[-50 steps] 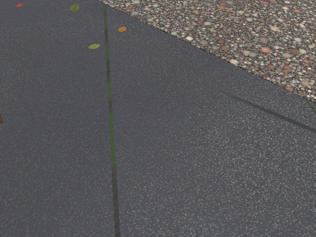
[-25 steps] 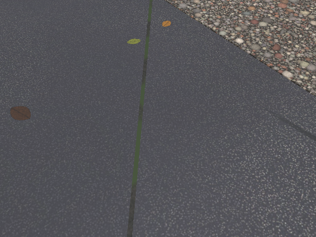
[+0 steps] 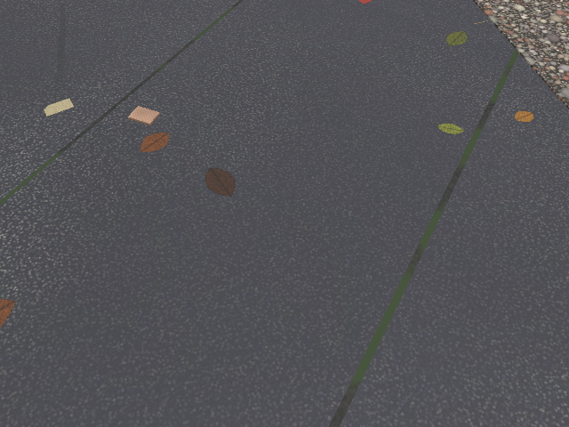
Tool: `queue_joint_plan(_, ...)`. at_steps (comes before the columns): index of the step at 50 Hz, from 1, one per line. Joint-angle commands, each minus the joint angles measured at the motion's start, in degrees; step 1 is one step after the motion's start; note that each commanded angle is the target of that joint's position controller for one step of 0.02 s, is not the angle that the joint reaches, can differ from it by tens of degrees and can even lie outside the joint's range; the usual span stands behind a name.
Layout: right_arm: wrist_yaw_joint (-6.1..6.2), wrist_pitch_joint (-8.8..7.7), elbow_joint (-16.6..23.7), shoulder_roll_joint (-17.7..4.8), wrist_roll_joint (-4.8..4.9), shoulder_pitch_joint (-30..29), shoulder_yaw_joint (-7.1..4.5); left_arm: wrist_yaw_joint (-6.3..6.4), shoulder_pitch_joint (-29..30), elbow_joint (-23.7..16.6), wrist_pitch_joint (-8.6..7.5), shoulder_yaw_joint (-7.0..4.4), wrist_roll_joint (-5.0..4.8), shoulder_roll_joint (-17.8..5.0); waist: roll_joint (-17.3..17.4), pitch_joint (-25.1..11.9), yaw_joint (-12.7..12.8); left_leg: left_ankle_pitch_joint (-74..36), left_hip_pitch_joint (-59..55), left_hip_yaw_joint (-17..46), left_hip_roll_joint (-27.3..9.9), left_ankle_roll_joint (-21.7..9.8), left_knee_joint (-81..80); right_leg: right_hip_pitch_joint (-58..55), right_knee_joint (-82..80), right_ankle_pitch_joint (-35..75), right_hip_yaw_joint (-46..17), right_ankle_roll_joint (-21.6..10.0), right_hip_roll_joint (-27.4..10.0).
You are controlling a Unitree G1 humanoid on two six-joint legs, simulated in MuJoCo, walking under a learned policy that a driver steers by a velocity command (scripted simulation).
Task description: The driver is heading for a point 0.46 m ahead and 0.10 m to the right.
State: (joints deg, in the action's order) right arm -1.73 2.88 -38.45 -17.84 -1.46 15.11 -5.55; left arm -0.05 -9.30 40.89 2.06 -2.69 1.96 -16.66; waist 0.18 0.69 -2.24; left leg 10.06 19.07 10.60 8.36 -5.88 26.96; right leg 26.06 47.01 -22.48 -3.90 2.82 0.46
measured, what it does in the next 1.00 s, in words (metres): walks ahead, turning right: right foot, then left foot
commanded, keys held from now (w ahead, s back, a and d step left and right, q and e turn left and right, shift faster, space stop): w+shift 0.04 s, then w+e+shift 0.52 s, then shift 0.44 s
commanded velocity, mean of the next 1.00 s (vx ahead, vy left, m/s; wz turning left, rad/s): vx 0.63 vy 0.00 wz -0.31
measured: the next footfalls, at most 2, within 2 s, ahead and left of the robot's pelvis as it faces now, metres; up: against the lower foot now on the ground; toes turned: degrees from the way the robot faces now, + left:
right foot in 0.10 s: +0.06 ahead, -0.13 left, +0.00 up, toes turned +5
left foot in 0.48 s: +0.29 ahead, +0.10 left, +0.00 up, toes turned -11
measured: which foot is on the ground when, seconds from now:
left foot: down 0.00-0.10, up 0.12-0.46, down 0.48-0.84, up 0.86-1.00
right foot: up 0.00-0.08, down 0.10-0.48, up 0.50-0.82, down 0.84-1.00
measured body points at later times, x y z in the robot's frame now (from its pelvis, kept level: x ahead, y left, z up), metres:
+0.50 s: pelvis +0.20 -0.01 -0.01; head +0.24 -0.03 +0.44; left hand +0.15 +0.27 -0.12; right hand +0.44 -0.24 -0.07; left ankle +0.25 +0.11 -0.74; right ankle +0.03 -0.12 -0.72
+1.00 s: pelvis +0.47 -0.10 -0.01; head +0.52 -0.13 +0.43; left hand +0.70 +0.06 -0.13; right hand +0.42 -0.36 -0.15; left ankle +0.46 +0.06 -0.66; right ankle +0.53 -0.19 -0.74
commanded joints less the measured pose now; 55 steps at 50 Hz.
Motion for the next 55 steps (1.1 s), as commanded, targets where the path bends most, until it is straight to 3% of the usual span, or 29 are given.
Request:
queue_joint_plan(1, -0.13, -1.64, 4.84, -8.47, -0.23, -4.08, -2.0, -0.34, 0.13, -3.64, -2.33, -0.8, -0.53, -3.81, 7.73, -3.87, 1.72, 26.12, 0.68, 18.34, -13.34, -6.69, -11.71, -4.77, -6.28, 0.45, 2.4, -1.25, 0.68)
queue_joint_plan(4, 0.2, -2.31, 6.3, -4.86, -0.53, -10.44, -0.48, 0.67, -15.94, 1.69, -3.46, -0.96, -1.16, -3.7, 3.09, -2.06, 10.37, 28.5, 17.48, 11.31, -9.48, -3.08, -2.18, -26.93, -20.43, 5.73, 7.3, -4.7, 0.12)
queue_joint_plan(5, 0.67, -2.96, 7.15, -0.44, -0.51, -11.35, 0.92, 1.16, -19.9, 2.7, -4.46, -1.41, -0.16, -6.86, -8.84, -0.13, 11.58, 26.1, 23.89, 3.93, -2.52, -0.56, 16.52, -28.19, -28.82, -11.41, -7.89, -5.99, -8.34)
queue_joint_plan(6, 0.68, -4.21, 9.89, 2.71, 0.49, -12.15, 2.4, 0.95, -16.27, 1.09, -5.26, -2.21, 1.0, -12.37, -12.09, 4.72, 8.26, 19.0, 34.0, -0.05, 2.18, 1.38, 28.96, -24.26, -39.61, -28.07, -35.08, -9.74, -20.8)
queue_joint_plan(7, 0.24, -5.14, 10.3, 0.89, -0.17, -9.87, 2.4, 0.41, -10.73, 0.23, -5.18, -2.96, 1.14, -13.12, -7.52, 6.57, 3.74, 11.64, 36.48, 2.6, -2.51, 1.52, 32.16, -19.84, -43.54, -34.14, -46.92, -14.85, -23.91)
queue_joint_plan(8, -0.13, -5.48, 9.05, -2.87, -0.94, -8.25, 1.67, -0.3, -5.76, -1.05, -5.25, -2.87, -0.26, -11.41, -4.84, 7.13, 0.48, 5.52, 36.09, -1.13, -6.96, 3.06, 33.06, -19.18, -42.03, -29.93, -41.69, -15.46, -21.85)
queue_joint_plan(10, -0.71, -5.53, 7.33, -6.02, -2.4, -9.55, 1.06, -1.39, -7.98, -0.61, -5.85, -2.2, -1.52, -8.2, -3.58, 2.61, 2.38, 1.3, 27.57, -6.15, -8.85, 6.09, 30.64, -18.0, -39.4, -16.14, -27.52, -13.34, -13.49)
queue_joint_plan(14, -1.55, -5.13, 9.0, -1.4, -1.14, -15.21, 3.17, -0.92, -16.69, 3.36, -6.2, -2.59, -1.47, -7.01, -7.18, 2.73, 6.17, -0.98, 20.5, -9.51, -8.16, 8.35, 21.01, -17.12, -40.11, -4.02, -19.64, -14.09, -8.08)
queue_joint_plan(19, -1.12, -6.32, 10.96, -0.15, -0.1, -23.39, 4.05, -0.62, -20.55, 5.23, -5.18, -3.82, -1.15, -7.93, -9.31, 2.96, 9.7, 4.39, 12.68, -11.54, -5.04, 8.9, 5.81, -19.02, -36.47, 0.95, -20.0, -15.24, -7.66)
queue_joint_plan(21, -0.35, -7.0, 10.8, -0.25, 0.49, -21.45, 3.93, -0.73, -19.49, 5.62, -4.87, -4.12, -1.12, -7.79, -9.91, 2.16, 8.05, 5.1, 2.4, -11.71, -4.12, 8.05, 0.48, -15.09, -33.56, 5.76, -20.56, -14.87, -7.7)
queue_joint_plan(22, 0.47, -7.47, 9.23, -1.02, 0.49, -15.97, 3.49, -0.8, -16.98, 5.21, -5.12, -4.32, -1.51, -8.2, -8.84, 0.04, 4.52, 2.4, -8.54, -11.3, -4.01, 6.99, -3.05, -10.67, -29.34, 13.69, -19.33, -13.74, -6.76)
queue_joint_plan(23, 1.81, -8.06, 6.53, -4.48, -0.29, -6.57, 2.13, -1.0, -14.7, 4.58, -5.95, -4.56, -2.1, -8.53, -5.7, -5.08, -0.35, 2.29, -23.82, -8.84, -6.46, 5.44, -3.12, -4.04, -19.11, 21.68, -15.9, -12.06, -3.53)
queue_joint_plan(24, 3.27, -8.19, 4.9, -10.29, -1.57, 5.67, 0.21, -1.33, -11.5, 2.51, -7.04, -4.05, -3.09, -6.69, 1.69, -13.26, -7.53, 15.08, -39.68, 1.74, -18.56, 2.53, -4.4, 6.03, -1.9, 15.9, -10.28, -10.12, 0.21)
queue_joint_plan(25, 3.91, -7.67, 3.72, -15.5, -2.96, 11.36, -0.86, -1.12, -11.94, -0.73, -7.54, -2.18, -4.5, -0.17, 15.28, -19.79, -7.87, 37.2, -49.41, 25.95, -33.67, -1.11, -11.82, 20.89, 14.33, -8.07, -3.3, -8.94, 5.55)
queue_joint_plan(26, 3.99, -7.3, 3.34, -12.27, -2.82, 6.96, -0.57, -0.49, -11.1, -0.44, -6.42, -2.16, -3.42, -3.06, 12.17, -14.96, -4.75, 39.52, -40.15, 31.68, -35.48, -3.45, -11.89, 25.01, 23.54, -2.92, -1.7, -9.62, 0.37)
queue_joint_plan(27, 3.57, -7.36, 3.9, -6.33, -2.4, 3.68, 1.01, -0.86, -7.31, -0.08, -5.68, -2.59, -1.9, -4.46, 5.51, -8.33, -3.84, 33.05, -33.77, 22.97, -31.76, -2.58, -11.05, 25.58, 25.56, 1.7, -1.08, -9.77, -2.16)
queue_joint_plan(28, 3.08, -7.6, 3.0, -3.76, -1.99, 2.94, 1.75, -1.79, -6.08, 0.15, -5.31, -2.48, -1.2, -3.63, 3.39, -4.15, -2.73, 24.1, -28.56, 14.56, -28.61, -1.87, -12.89, 24.67, 24.91, 4.22, -0.51, -9.2, -3.75)
queue_joint_plan(30, 2.88, -8.41, 0.58, -0.74, -1.67, 4.18, 2.89, -3.03, -4.58, 0.09, -4.06, -2.21, 0.42, -2.02, 4.7, 2.16, -0.63, 1.94, -22.06, 4.17, -24.33, -1.41, -14.45, 23.05, 22.51, 4.91, -0.14, -7.53, -4.85)
queue_joint_plan(33, 1.86, -9.81, -2.4, -1.2, -0.08, 5.42, 2.9, -3.42, -1.25, -3.18, -3.25, -1.31, 0.71, 0.05, 6.87, 3.53, 2.19, -37.35, -20.48, -4.76, -24.11, -1.96, -11.67, 23.7, 18.75, 4.91, 0.66, -5.55, -2.78)
queue_joint_plan(36, 1.63, -10.03, -2.75, -2.57, 0.81, -1.48, 2.73, -5.0, 2.29, -5.15, -4.31, 0.34, 0.43, 0.78, 8.25, 4.16, 4.71, -36.06, -8.19, -16.5, -17.19, 1.09, -15.05, 5.91, -5.97, 18.32, 5.66, -5.36, -0.57)
queue_joint_plan(39, 1.89, -9.93, -5.02, -6.85, 1.7, 1.89, 1.75, -5.11, -3.1, -2.71, -4.45, -0.16, 0.77, -1.91, 7.24, -1.06, 6.47, -46.3, -6.26, -17.0, -18.37, 1.89, -7.13, -13.3, -11.06, 23.94, 9.31, -7.45, 4.8)
queue_joint_plan(41, 2.43, -9.27, -5.23, -7.9, 2.31, 3.14, 1.74, -3.65, -14.5, 1.54, -5.08, -1.27, 2.39, -5.15, 3.43, -7.02, 11.88, -38.79, -3.46, -18.68, -16.25, 3.5, 12.72, -28.61, -16.44, 30.62, 5.38, -10.0, 3.74)
queue_joint_plan(42, 2.37, -8.5, -4.79, -4.56, 1.88, 6.94, 2.45, -2.58, -16.02, 1.97, -5.45, -1.9, 2.85, -9.31, -5.62, -10.9, 10.59, 0.12, 3.43, -20.52, -10.56, 4.7, 32.57, -37.11, -15.2, 54.79, -4.1, -12.09, -7.54)
queue_joint_plan(43, 2.7, -7.01, -4.81, 0.14, 3.63, 19.41, 3.82, -2.04, -15.28, -0.54, -5.62, -2.33, 1.62, -13.68, -15.28, -27.13, 4.7, 30.39, 10.19, -12.76, -6.36, 5.75, 56.37, -50.64, -8.19, 92.82, -26.2, -22.55, -27.16)
queue_joint_plan(44, 3.29, -5.89, -5.9, -5.26, 2.41, 17.28, 2.96, -1.08, -14.91, -1.69, -4.75, -2.94, -2.01, -11.84, -5.56, -32.87, 8.35, 24.14, 10.63, -5.54, -6.91, 5.85, 58.83, -48.81, -11.12, 88.67, -24.85, -24.53, -25.39)
queue_joint_plan(46, 2.83, -5.45, -4.66, -5.04, 0.94, 9.06, 3.55, 0.11, -3.81, -1.89, -3.87, -0.75, -2.25, -5.29, -2.61, -14.41, 4.15, 17.38, 14.29, -7.72, -11.5, 6.4, 50.57, -29.89, -20.29, 61.05, -16.74, -21.18, -18.26)
queue_joint_plan(48, 2.45, -3.45, -5.9, -3.78, -0.43, 9.88, 3.83, 0.47, -1.77, -0.49, -3.77, 0.4, -1.82, -2.98, -2.63, -6.52, 0.92, 16.11, 6.41, -8.66, -12.47, 6.91, 41.72, -15.28, -25.09, 57.58, -9.87, -17.72, -14.11)
queue_joint_plan(52, 2.5, -1.85, -7.41, -0.05, 0.17, 11.34, 4.37, -0.38, -0.31, 1.55, -5.06, 0.53, -0.39, -3.04, -3.03, -7.79, -1.36, 11.81, -2.06, -10.34, -10.95, 6.75, 30.85, -7.79, -28.04, 56.41, -3.57, -17.16, -11.15)
queue_joint_plan(55, 2.92, -1.37, -7.4, 0.61, 0.28, 7.2, 4.52, -0.74, -0.73, 3.31, -4.71, 0.74, -0.39, -1.93, -5.65, -7.05, 0.25, 7.08, -4.31, -10.82, -10.68, 6.28, 20.96, -6.72, -29.74, 39.34, -3.17, -15.45, -9.55)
